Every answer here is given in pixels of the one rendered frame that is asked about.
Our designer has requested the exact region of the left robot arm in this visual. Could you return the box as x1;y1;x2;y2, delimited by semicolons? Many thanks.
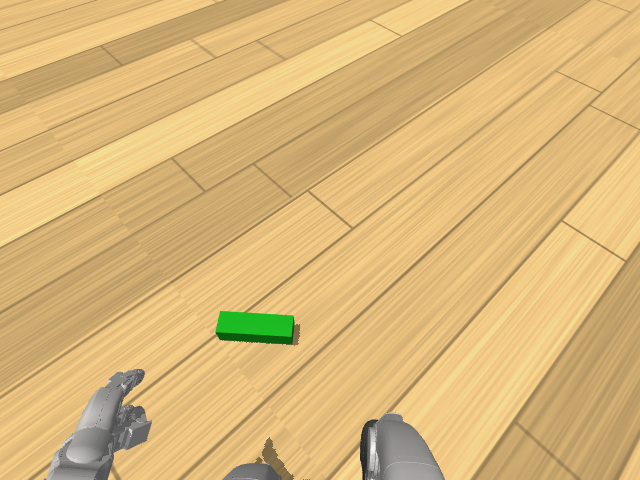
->
44;427;114;480

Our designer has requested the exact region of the carton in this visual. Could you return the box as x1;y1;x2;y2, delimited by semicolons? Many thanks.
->
216;311;294;344

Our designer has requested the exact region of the right robot foot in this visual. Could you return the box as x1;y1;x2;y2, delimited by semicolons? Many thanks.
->
360;419;378;480

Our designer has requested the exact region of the left robot hand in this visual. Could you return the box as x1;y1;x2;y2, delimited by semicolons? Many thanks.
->
75;369;152;453

